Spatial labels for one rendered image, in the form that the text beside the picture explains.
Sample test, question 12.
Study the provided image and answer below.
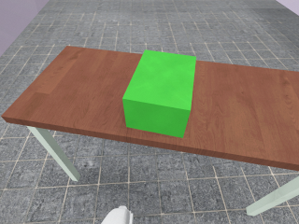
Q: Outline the carton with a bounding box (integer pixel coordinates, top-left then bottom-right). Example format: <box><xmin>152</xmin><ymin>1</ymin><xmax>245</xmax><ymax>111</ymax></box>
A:
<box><xmin>122</xmin><ymin>49</ymin><xmax>196</xmax><ymax>138</ymax></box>

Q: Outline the table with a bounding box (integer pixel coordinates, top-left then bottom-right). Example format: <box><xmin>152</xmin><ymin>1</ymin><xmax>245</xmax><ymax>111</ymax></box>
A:
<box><xmin>1</xmin><ymin>46</ymin><xmax>299</xmax><ymax>217</ymax></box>

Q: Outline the left robot thigh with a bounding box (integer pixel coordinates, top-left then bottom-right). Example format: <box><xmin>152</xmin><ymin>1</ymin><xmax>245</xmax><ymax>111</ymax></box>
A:
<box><xmin>101</xmin><ymin>208</ymin><xmax>134</xmax><ymax>224</ymax></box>

